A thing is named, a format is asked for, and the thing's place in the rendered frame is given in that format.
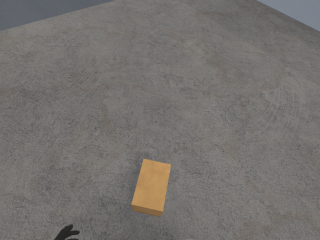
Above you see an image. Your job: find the carton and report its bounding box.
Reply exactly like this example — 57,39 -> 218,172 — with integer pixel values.
131,159 -> 171,217

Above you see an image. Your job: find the robot left hand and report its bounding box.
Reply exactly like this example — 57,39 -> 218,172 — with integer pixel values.
54,224 -> 80,240

